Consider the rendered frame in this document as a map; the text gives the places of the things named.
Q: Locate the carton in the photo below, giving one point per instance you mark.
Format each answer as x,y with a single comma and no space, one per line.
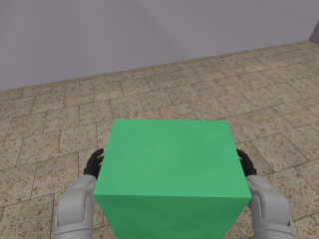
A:
171,179

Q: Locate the right robot hand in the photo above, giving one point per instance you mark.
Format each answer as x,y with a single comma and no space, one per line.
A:
246,163

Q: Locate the robot left forearm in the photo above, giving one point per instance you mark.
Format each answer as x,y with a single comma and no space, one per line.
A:
74,214

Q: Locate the left robot hand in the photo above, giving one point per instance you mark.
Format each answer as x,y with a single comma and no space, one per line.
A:
93,167

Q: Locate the robot right forearm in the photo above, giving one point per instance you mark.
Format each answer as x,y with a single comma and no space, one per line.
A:
270,211

